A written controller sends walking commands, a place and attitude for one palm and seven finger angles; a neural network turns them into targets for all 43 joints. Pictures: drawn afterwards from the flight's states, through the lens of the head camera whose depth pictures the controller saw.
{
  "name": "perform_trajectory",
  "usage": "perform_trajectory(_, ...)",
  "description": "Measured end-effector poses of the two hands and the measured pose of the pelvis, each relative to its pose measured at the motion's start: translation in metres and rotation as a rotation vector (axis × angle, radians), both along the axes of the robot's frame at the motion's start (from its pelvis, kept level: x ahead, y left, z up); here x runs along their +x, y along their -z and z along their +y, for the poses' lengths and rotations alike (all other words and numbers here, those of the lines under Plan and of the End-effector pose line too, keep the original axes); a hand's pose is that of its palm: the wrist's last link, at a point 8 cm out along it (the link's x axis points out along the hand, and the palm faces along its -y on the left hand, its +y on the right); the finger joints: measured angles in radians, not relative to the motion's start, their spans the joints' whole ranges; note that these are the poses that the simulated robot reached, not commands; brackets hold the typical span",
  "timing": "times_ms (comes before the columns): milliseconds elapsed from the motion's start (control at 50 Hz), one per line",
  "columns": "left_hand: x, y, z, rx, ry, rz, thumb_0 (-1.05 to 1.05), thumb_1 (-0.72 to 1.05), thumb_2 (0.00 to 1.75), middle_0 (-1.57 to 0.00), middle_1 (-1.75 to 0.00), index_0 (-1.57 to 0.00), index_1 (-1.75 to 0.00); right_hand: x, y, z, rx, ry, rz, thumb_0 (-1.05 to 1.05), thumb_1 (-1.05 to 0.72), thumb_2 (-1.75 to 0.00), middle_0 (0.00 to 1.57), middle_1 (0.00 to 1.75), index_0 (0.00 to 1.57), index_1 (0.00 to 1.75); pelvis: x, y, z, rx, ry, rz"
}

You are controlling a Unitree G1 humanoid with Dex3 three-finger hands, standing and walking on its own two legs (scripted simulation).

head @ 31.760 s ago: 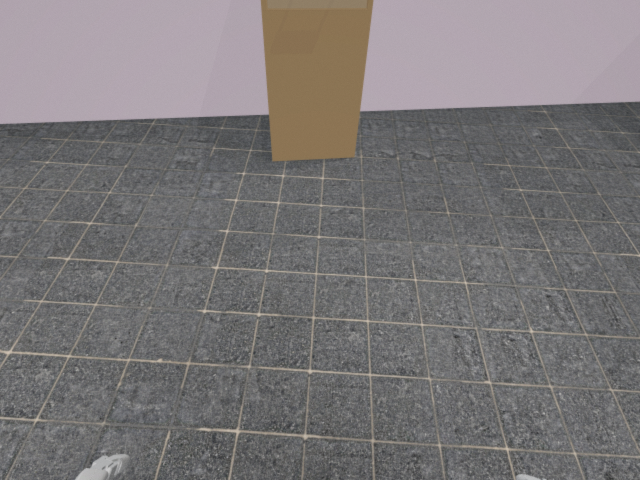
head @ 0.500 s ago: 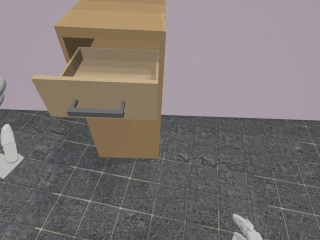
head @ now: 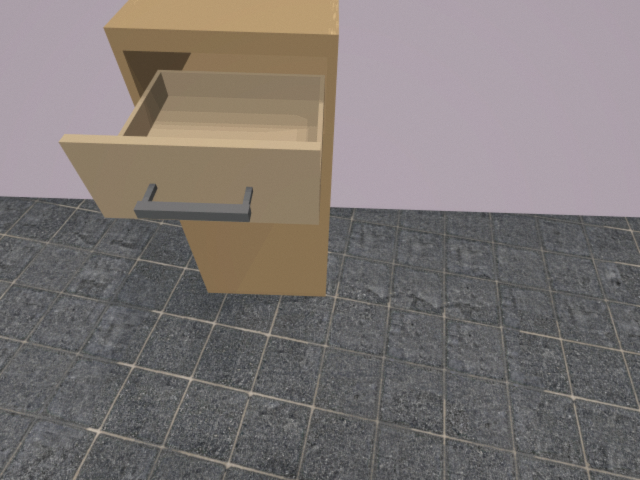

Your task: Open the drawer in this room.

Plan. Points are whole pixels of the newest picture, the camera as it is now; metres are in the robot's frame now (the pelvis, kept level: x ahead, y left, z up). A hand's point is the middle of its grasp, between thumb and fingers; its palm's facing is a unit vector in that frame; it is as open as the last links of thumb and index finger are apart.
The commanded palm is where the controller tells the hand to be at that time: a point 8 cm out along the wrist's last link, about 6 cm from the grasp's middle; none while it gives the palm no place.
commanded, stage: let the arm hang, fingers relaxed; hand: left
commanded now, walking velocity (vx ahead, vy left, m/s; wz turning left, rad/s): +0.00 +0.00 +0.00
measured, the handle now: (196, 201) +0.50 +0.23 +0.03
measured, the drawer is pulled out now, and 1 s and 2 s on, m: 0.29 0.29 0.29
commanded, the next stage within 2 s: look to check the result in 0.58 s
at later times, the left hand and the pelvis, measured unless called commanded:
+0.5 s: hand out of the picture -0.01 +0.16 -0.17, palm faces +0.02 -0.99 -0.16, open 7.3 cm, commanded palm none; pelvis -0.01 +0.00 +0.00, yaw -2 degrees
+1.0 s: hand out of the picture +0.00 +0.16 -0.17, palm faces +0.03 -0.98 -0.18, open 7.4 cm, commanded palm none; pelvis +0.00 +0.00 +0.00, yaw -2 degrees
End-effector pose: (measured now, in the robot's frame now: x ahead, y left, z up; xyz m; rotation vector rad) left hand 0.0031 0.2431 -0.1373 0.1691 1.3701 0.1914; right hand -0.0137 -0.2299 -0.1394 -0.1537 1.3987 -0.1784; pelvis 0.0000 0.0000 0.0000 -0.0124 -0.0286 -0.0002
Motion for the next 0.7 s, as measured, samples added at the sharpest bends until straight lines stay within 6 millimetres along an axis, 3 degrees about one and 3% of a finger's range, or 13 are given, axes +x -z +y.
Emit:
perform_trajectory(120,-0.018,-0.007,0.004,0.025,-0.004,0.051,0.00,0.92,0.90,-0.20,-0.30,-0.20,-0.30,-0.008,0.009,0.018,0.057,0.017,0.009,0.01,-0.91,-0.90,0.20,0.30,0.20,0.30,-0.002,-0.002,0.003,0.007,0.012,-0.016)
perform_trajectory(280,-0.020,-0.002,-0.014,-0.014,0.002,0.051,0.00,0.91,0.90,-0.20,-0.30,-0.20,-0.30,-0.016,0.013,0.036,0.103,0.028,0.017,0.00,-0.91,-0.90,0.20,0.30,0.20,0.30,-0.006,-0.003,0.003,0.014,0.022,-0.019)
perform_trajectory(440,-0.018,0.005,-0.034,-0.064,0.006,0.053,0.01,0.91,0.90,-0.20,-0.30,-0.20,-0.30,-0.030,0.010,0.035,0.091,0.056,0.045,0.00,-0.91,-0.90,0.20,0.30,0.20,0.30,-0.007,-0.003,0.001,0.014,0.027,-0.017)
perform_trajectory(700,-0.022,0.006,-0.034,-0.067,-0.009,0.074,0.01,0.91,0.90,-0.20,-0.30,-0.20,-0.30,-0.038,0.007,0.032,0.073,0.070,0.081,0.00,-0.91,-0.90,0.20,0.30,0.20,0.30,-0.003,-0.003,0.000,0.011,0.025,-0.012)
